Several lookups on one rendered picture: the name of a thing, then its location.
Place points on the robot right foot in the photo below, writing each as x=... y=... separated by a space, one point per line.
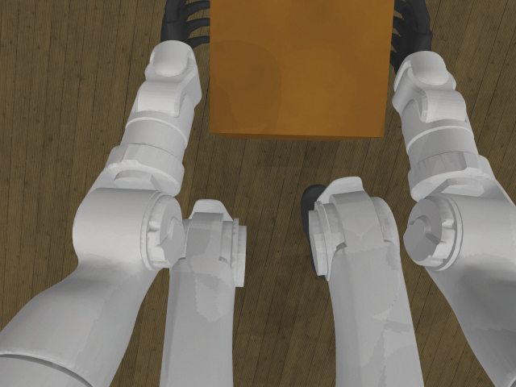
x=309 y=196

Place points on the right robot hand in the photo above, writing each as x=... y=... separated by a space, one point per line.
x=414 y=31

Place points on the carton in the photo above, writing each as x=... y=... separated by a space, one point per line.
x=299 y=69

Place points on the left robot thigh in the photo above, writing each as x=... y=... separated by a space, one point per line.
x=198 y=331

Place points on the robot left upper arm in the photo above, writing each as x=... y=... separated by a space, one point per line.
x=75 y=333

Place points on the robot left forearm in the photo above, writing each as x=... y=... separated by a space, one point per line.
x=157 y=132

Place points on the robot right upper arm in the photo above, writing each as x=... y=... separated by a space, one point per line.
x=467 y=244

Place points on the robot right forearm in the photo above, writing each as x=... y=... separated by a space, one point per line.
x=437 y=132

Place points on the left robot hand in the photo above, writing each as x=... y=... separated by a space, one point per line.
x=175 y=27

